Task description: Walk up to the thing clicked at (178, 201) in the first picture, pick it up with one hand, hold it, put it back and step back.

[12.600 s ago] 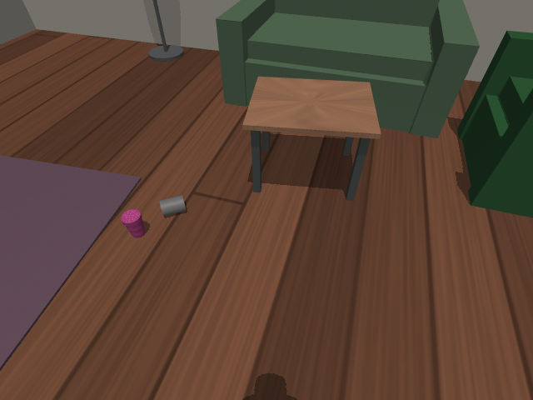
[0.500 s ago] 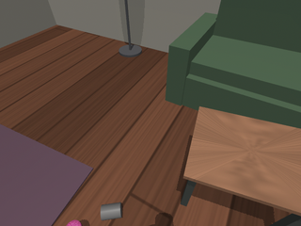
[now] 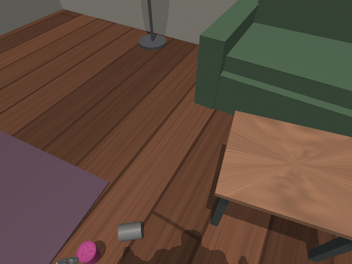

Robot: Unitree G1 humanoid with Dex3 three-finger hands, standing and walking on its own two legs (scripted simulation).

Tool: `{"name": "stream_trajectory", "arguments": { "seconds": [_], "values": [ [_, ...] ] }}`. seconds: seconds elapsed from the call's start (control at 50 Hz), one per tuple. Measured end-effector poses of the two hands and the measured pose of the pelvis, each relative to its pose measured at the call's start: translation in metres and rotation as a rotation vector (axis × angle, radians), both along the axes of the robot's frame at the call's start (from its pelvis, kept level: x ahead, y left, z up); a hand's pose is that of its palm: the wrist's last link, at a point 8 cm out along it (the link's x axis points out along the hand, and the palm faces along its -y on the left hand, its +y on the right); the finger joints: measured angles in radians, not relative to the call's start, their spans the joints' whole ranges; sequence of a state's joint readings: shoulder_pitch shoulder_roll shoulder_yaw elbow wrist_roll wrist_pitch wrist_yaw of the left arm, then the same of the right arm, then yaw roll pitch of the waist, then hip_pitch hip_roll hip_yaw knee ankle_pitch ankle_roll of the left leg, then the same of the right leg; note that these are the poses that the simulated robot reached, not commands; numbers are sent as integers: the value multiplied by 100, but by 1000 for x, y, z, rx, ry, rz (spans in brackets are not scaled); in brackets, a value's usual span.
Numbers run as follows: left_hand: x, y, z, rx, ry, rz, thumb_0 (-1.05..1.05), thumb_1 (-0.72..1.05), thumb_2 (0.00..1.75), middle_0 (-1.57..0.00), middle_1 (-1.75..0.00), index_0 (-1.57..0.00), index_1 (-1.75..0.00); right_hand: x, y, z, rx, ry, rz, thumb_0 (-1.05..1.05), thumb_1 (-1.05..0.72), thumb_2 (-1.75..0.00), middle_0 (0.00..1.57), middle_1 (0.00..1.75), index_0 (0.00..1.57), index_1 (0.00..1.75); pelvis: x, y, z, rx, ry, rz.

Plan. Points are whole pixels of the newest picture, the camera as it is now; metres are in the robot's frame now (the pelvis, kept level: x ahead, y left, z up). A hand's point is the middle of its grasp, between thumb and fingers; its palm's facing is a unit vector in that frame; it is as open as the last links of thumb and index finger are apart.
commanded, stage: rise first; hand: left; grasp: from above
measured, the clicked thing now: (130, 231) +0.41 +0.26 -0.73
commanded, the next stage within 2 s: none
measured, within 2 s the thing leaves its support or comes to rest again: neither
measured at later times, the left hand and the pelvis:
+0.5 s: hand out of the picture +0.14 +0.27 -0.22, palm faces -0.16 -0.87 -0.46, open 14.0 cm; pelvis +0.00 +0.02 -0.08, yaw -1 degrees
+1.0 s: hand out of the picture +0.19 +0.29 -0.36, palm faces -0.40 -0.60 -0.69, open 14.0 cm; pelvis -0.04 +0.01 -0.21, yaw -2 degrees
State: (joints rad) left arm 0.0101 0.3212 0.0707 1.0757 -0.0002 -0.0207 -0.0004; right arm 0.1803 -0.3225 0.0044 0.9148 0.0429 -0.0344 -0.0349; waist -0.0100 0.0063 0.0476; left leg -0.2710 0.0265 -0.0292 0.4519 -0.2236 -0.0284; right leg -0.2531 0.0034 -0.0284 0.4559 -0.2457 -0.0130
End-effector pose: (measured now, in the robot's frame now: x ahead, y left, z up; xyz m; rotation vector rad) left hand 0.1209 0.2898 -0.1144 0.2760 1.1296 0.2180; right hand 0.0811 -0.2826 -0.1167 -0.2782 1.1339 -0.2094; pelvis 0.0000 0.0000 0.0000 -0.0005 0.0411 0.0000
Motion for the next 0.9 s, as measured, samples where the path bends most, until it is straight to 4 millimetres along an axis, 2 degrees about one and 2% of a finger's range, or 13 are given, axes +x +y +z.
{"name": "stream_trajectory", "arguments": {
  "seconds": [0.08,0.14,0.22,0.3,0.4,0.56,0.74,0.82,0.9],
  "values": [
    [30,3,-8,6,-28,-72,0,55,90,-19,-63,-18,-62,1,13,-6,23,-39,-11,0,-95,-91,20,30,20,30,-5,0,-10,1,63,-6],
    [40,7,-11,34,-43,-104,0,36,90,-16,-77,-16,-75,1,21,-10,40,-62,-27,0,-95,-91,21,30,20,30,-4,2,-17,2,88,-14],
    [38,9,-17,72,-5,-123,0,7,92,-12,-91,-13,-89,5,29,-16,58,-93,-30,1,-94,-90,21,30,20,30,-2,7,-25,-4,114,-15],
    [28,12,-32,90,39,-131,0,-19,95,-10,-99,-11,-97,17,35,-23,60,-144,-13,1,-93,-90,21,30,20,30,-2,12,-37,-7,151,-16],
    [22,14,-52,113,22,-156,0,-41,97,-9,-102,-9,-102,37,39,-35,38,-205,28,1,-92,-90,21,30,20,30,-3,16,-58,-12,201,-15],
    [16,16,-69,162,4,-223,-1,-54,99,-9,-105,-8,-105,65,49,-51,32,-280,73,1,-92,-90,21,30,20,30,-5,19,-84,-24,254,-13],
    [11,18,-87,212,30,-275,-1,-56,96,-9,-106,-9,-105,79,58,-70,47,-341,115,1,-93,-90,21,30,20,30,-10,19,-108,-32,316,-9],
    [19,24,-112,265,35,-342,-1,-56,95,-10,-106,-10,-105,81,55,-92,39,-355,142,1,-94,-90,21,30,20,30,-17,18,-130,-30,364,-9],
    [40,30,-147,337,4,-437,-1,-56,94,-11,-105,-11,-104,80,47,-127,23,-348,161,1,-94,-90,21,30,20,30,-25,16,-164,-26,423,-11]
  ]
}}
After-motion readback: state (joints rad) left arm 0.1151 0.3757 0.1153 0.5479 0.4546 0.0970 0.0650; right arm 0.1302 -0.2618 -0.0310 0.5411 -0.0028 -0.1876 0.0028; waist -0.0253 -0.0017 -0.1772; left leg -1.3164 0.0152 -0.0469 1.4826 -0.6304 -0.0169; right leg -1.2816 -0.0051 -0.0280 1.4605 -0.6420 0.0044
